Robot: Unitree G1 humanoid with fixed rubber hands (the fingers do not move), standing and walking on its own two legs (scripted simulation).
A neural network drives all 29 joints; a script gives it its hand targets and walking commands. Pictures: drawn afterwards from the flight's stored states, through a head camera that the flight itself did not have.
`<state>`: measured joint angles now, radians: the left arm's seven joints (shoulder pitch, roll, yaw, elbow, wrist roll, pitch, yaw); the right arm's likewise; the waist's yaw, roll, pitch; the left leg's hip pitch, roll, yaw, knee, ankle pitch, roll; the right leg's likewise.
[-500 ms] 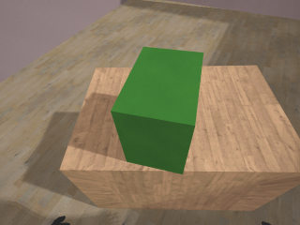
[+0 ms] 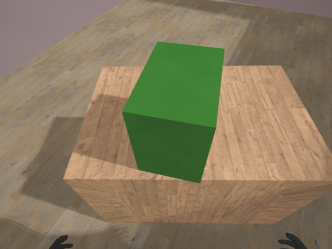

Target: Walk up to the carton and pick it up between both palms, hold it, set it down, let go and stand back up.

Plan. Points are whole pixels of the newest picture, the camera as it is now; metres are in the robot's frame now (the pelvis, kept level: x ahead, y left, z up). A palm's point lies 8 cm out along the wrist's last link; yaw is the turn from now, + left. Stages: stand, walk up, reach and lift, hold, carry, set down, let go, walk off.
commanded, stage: reach and lift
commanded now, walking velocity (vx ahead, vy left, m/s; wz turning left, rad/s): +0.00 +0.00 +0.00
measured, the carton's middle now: (178, 112) +0.51 +0.00 -0.02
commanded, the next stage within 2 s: none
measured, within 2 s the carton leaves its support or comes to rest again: neither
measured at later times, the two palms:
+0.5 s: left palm out of the picture +0.13 +0.27 -0.09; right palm out of the picture +0.11 -0.28 -0.07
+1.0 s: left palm (70, 218) +0.19 +0.26 -0.04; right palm out of the picture +0.13 -0.22 -0.04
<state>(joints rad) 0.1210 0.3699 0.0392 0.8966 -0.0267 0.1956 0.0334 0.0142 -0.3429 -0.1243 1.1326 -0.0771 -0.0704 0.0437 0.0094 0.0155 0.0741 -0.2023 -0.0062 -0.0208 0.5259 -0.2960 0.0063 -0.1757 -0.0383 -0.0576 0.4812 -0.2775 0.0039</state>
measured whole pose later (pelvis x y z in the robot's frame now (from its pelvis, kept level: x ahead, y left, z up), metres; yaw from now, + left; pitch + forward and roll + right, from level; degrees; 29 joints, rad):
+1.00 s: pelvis +0.00 +0.01 +0.01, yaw -5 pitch -6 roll +0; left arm 0.19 0.31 0.08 0.46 -0.09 0.14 -0.07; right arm 0.30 -0.15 -0.03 0.45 0.02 -0.12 -0.06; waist 0.02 -0.01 0.07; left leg -0.05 0.02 0.10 0.40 -0.25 0.02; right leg -0.07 -0.03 0.02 0.37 -0.21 0.04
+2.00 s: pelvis -0.03 +0.01 +0.00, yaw +0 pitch -6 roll -2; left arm 0.10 0.39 -0.10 0.40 -0.25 -0.23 -0.08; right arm 0.12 0.02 -0.02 0.48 0.10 -0.28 -0.22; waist 0.05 0.00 0.10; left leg -0.15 0.02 0.00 0.54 -0.28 0.02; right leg -0.09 0.01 -0.01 0.42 -0.22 0.01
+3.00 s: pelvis -0.02 +0.01 +0.01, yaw -2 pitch -1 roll -1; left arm -0.57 0.36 0.06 0.68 -0.23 0.18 -0.11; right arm -0.42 -0.11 -0.04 0.50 0.20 0.17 -0.26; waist -0.03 -0.04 0.03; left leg -0.17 0.01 0.04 0.40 -0.21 0.02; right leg -0.14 -0.01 0.03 0.34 -0.17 0.03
